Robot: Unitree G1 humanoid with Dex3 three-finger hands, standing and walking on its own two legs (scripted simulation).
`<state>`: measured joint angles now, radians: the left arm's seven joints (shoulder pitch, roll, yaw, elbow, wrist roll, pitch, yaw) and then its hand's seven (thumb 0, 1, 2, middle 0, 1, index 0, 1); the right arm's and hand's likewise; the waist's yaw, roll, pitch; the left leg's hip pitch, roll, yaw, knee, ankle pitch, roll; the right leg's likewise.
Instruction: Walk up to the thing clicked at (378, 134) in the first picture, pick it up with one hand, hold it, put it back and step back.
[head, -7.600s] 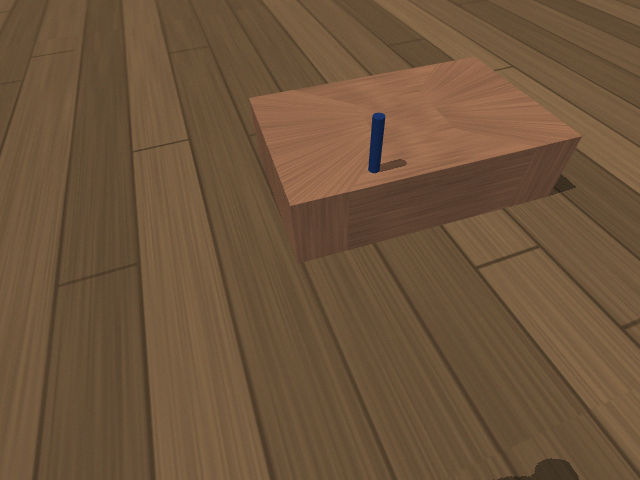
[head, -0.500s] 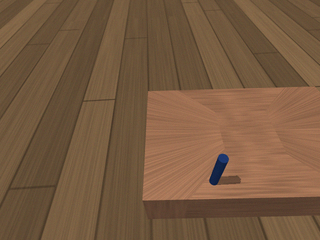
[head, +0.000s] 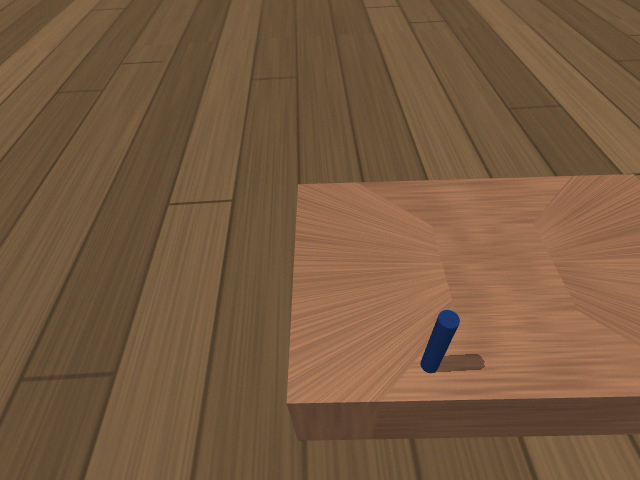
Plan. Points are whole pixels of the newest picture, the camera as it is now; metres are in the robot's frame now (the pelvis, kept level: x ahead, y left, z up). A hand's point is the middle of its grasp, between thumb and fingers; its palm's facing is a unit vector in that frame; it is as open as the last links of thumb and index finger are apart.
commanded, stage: go down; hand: right
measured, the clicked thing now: (438, 344) +0.45 -0.22 -0.34
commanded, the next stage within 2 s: none
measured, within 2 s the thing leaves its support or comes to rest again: neither
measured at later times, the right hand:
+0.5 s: hand out of the picture +0.14 -0.26 -0.15, palm faces +0.02 +0.95 -0.30, open 15.7 cm
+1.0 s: hand (540, 479) +0.16 -0.27 -0.16, palm faces +0.04 +0.95 -0.31, open 17.6 cm
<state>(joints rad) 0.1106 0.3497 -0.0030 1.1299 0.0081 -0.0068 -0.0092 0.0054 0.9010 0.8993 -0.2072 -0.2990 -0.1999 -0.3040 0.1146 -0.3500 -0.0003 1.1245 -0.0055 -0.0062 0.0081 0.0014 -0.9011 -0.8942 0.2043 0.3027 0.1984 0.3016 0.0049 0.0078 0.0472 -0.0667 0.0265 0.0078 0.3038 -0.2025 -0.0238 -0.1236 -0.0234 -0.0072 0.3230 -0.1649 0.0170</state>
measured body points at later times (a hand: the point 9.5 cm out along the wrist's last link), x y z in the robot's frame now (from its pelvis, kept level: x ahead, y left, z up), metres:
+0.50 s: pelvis -0.01 +0.00 -0.02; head +0.04 +0.00 +0.43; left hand +0.12 +0.25 -0.13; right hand +0.14 -0.31 -0.13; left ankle -0.02 +0.13 -0.75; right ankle +0.01 -0.13 -0.75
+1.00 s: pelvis +0.02 -0.01 -0.05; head +0.06 -0.02 +0.40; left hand +0.17 +0.24 -0.14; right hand +0.16 -0.32 -0.14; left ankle -0.02 +0.13 -0.75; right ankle +0.01 -0.13 -0.75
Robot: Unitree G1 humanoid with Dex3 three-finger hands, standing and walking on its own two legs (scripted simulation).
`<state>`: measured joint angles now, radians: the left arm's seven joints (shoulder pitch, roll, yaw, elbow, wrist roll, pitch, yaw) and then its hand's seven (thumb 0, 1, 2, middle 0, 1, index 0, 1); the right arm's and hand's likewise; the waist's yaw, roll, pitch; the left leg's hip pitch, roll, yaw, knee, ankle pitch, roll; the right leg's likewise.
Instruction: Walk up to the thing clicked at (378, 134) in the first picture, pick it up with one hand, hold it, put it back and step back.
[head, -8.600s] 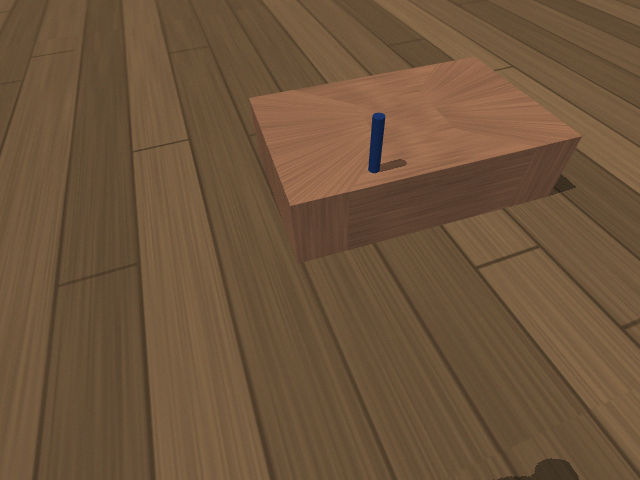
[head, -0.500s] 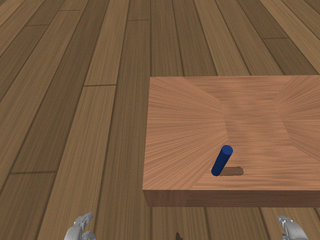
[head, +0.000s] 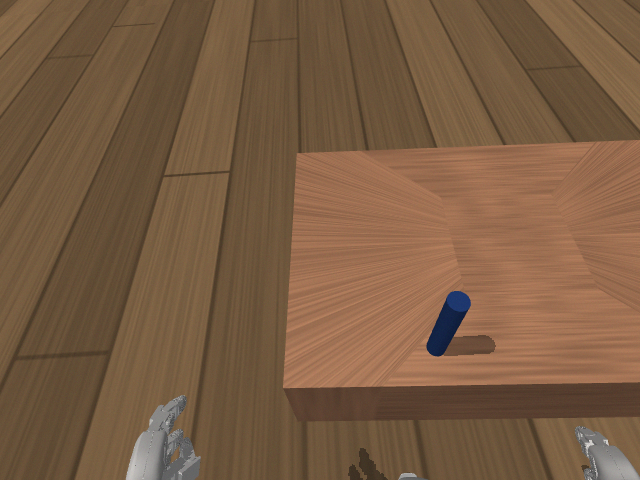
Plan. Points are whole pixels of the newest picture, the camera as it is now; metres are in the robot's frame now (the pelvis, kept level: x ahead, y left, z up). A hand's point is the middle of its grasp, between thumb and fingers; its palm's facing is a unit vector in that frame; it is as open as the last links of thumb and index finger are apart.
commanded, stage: go down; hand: right
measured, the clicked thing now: (446, 326) +0.44 -0.20 -0.29
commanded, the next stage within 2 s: none
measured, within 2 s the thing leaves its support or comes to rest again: neither
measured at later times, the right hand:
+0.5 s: hand out of the picture +0.13 -0.27 -0.10, palm faces +0.05 +0.94 -0.32, open 17.5 cm
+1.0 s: hand out of the picture +0.13 -0.28 -0.10, palm faces +0.11 +0.94 -0.32, open 17.2 cm
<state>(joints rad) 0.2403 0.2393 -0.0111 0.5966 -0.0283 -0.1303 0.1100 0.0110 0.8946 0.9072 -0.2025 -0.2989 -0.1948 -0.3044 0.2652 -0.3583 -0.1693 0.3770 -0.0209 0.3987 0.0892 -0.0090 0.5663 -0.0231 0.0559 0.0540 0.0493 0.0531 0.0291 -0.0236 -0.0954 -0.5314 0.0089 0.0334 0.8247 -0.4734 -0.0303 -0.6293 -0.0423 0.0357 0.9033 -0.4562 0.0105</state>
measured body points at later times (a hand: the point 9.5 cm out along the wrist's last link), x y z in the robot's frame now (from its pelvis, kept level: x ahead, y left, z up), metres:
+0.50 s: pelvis -0.01 +0.00 -0.01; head +0.03 -0.02 +0.43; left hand +0.15 +0.25 -0.08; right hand +0.13 -0.31 -0.08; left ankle -0.04 +0.14 -0.70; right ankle -0.01 -0.12 -0.70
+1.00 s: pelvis -0.02 +0.00 -0.02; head +0.02 -0.02 +0.43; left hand +0.14 +0.25 -0.09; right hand +0.12 -0.33 -0.07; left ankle -0.04 +0.14 -0.70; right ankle -0.01 -0.12 -0.70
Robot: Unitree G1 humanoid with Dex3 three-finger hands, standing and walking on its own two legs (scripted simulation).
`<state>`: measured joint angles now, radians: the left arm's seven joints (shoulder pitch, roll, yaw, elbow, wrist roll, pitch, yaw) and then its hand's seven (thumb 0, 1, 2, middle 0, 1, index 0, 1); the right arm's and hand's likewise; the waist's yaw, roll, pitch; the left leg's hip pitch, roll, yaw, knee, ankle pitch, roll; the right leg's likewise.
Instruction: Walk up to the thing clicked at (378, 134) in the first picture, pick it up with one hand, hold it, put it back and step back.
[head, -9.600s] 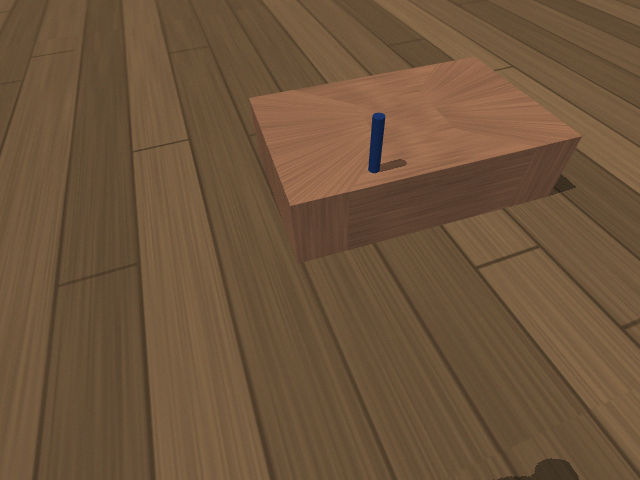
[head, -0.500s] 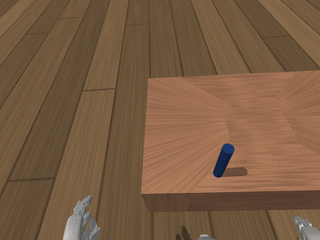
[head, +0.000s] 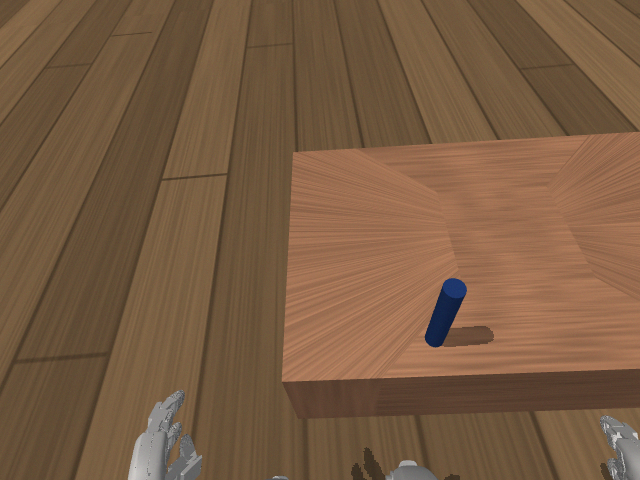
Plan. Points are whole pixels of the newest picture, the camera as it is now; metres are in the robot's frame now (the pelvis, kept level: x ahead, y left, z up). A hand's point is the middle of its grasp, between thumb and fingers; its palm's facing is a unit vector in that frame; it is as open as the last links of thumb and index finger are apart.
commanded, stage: go down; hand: right
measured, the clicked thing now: (443, 316) +0.46 -0.20 -0.27
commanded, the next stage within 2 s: approach in 1.02 s
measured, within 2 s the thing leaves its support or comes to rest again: neither
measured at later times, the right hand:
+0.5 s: hand (603, 355) +0.29 -0.33 -0.04, palm faces +0.14 +0.98 -0.16, open 17.2 cm
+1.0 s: hand (615, 316) +0.34 -0.37 -0.03, palm faces +0.16 +0.98 -0.11, open 17.3 cm
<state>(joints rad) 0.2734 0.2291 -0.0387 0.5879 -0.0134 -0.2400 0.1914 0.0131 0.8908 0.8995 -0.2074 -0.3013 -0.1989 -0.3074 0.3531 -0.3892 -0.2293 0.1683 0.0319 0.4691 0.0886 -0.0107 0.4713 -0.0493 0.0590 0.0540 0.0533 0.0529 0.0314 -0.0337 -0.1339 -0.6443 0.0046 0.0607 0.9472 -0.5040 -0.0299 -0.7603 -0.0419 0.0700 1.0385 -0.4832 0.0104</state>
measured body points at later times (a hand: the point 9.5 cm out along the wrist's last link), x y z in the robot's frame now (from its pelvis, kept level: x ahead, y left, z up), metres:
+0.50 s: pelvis -0.01 +0.00 -0.01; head +0.09 -0.02 +0.43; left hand +0.09 +0.28 -0.10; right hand +0.28 -0.39 -0.03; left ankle -0.02 +0.14 -0.68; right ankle +0.02 -0.12 -0.68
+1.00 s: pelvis -0.03 +0.00 -0.03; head +0.10 -0.04 +0.40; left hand +0.06 +0.28 -0.12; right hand +0.33 -0.42 -0.02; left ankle -0.02 +0.14 -0.68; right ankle +0.02 -0.12 -0.68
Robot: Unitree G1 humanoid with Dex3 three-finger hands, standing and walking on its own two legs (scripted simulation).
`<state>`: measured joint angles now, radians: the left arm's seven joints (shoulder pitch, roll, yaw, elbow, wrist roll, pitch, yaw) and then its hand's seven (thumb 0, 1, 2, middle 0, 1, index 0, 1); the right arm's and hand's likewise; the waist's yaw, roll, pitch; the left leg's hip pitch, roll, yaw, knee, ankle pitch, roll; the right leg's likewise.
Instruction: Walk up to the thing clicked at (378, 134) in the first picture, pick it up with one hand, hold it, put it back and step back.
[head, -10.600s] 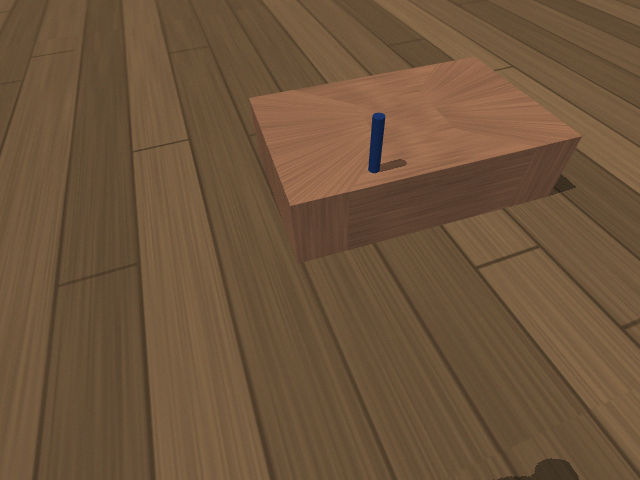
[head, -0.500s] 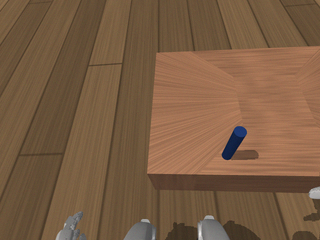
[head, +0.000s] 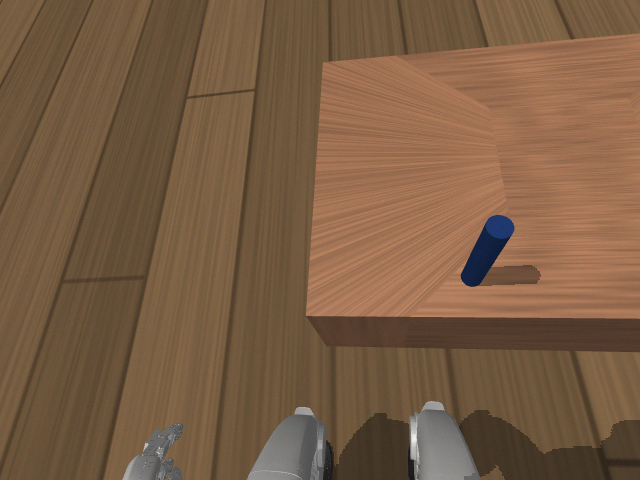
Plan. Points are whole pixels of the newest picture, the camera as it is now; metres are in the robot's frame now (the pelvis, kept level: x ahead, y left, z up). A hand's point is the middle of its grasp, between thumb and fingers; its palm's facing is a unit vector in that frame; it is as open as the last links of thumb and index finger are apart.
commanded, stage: go down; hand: right
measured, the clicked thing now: (483, 255) +0.48 -0.22 -0.24
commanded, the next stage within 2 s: approach in 0.02 s
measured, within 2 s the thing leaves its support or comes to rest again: neither
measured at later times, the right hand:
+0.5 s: hand (626, 256) +0.41 -0.36 -0.09, palm faces +0.14 +0.99 -0.01, open 17.7 cm
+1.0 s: hand (513, 287) +0.43 -0.27 -0.28, palm faces +0.09 +1.00 +0.01, open 17.4 cm
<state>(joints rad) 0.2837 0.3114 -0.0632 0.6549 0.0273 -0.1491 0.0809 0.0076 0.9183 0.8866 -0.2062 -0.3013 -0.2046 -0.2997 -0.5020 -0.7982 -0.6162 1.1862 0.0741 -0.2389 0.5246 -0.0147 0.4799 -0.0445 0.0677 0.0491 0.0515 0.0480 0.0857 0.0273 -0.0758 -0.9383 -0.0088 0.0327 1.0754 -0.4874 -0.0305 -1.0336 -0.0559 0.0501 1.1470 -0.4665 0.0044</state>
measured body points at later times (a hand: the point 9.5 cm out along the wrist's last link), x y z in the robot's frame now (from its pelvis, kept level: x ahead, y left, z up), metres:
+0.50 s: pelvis -0.01 -0.01 -0.11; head +0.16 -0.07 +0.30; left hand +0.10 +0.27 -0.19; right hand +0.40 -0.41 -0.09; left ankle +0.01 +0.15 -0.65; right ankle +0.04 -0.12 -0.65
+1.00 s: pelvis -0.07 +0.01 -0.30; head +0.14 -0.04 +0.10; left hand +0.00 +0.28 -0.41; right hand +0.42 -0.32 -0.28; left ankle +0.01 +0.15 -0.65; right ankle +0.04 -0.12 -0.65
